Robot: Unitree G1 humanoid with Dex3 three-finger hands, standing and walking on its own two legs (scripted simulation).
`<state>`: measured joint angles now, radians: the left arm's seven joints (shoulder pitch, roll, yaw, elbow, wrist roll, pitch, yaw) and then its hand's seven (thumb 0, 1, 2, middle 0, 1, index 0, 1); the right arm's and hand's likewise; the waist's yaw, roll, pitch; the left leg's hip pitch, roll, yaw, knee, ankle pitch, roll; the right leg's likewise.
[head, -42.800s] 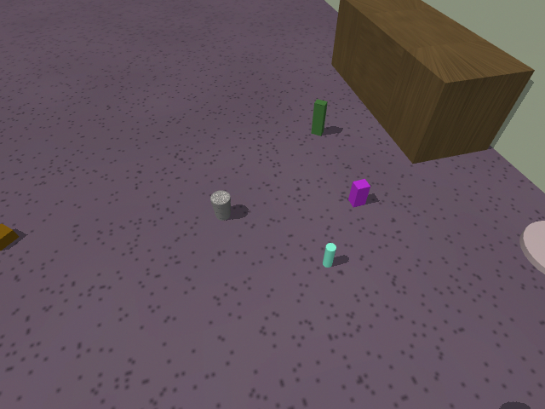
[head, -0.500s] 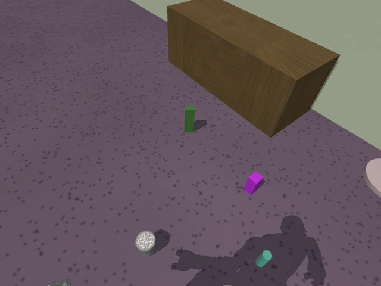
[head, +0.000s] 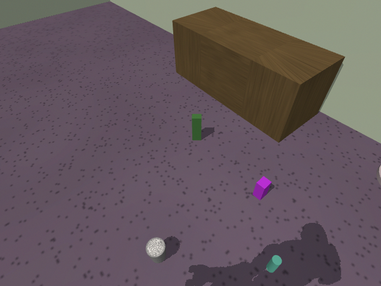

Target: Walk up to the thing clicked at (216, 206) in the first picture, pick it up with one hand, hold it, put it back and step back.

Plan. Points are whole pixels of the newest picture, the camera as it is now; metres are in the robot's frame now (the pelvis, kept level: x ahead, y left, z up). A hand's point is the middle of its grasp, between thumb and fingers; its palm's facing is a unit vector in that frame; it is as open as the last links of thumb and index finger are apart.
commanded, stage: walk up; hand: left
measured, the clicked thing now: (157, 251) +0.43 +0.21 -0.72
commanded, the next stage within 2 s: none
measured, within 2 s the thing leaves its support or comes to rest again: neither
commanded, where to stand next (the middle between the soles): +0.04 -0.02 m, yaw -2 degrees
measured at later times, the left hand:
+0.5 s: hand out of the picture +0.11 +0.25 -0.15, palm faces -0.02 -0.94 -0.33, open 7.4 cm
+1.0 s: hand out of the picture +0.08 +0.30 -0.19, palm faces -0.04 -0.94 -0.35, open 7.4 cm
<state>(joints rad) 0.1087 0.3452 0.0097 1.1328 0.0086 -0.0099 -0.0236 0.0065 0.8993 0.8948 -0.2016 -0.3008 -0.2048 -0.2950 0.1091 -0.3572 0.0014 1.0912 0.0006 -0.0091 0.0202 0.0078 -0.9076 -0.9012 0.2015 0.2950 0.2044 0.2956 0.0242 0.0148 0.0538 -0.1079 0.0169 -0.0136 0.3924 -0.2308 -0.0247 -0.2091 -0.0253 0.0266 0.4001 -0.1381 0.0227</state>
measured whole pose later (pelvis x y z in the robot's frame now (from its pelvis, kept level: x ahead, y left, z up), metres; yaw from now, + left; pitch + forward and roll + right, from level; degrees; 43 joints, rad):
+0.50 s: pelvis +0.02 +0.00 +0.00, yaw +0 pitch -2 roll +0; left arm 0.06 0.34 0.01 1.16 0.01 0.00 -0.02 0.01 0.90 0.89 -0.20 -0.30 -0.20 -0.29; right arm 0.12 -0.35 -0.01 1.14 0.00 -0.01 0.01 0.01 -0.91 -0.90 0.20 0.29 0.20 0.30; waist 0.00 0.00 0.06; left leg -0.07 0.02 -0.01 0.33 -0.22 -0.02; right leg -0.18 -0.02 0.03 0.36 -0.14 0.02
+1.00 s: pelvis -0.06 +0.04 -0.02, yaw +0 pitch -2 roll +1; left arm -0.02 0.41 0.04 0.98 0.03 0.06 0.01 0.01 0.90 0.89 -0.20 -0.30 -0.20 -0.29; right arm 0.12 -0.37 -0.07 1.02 -0.03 0.03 0.01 0.00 -0.91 -0.90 0.20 0.29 0.20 0.30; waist -0.01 -0.09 0.20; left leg -0.24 -0.06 0.02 0.63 -0.36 0.05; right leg -0.46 -0.03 0.14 0.72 -0.35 0.00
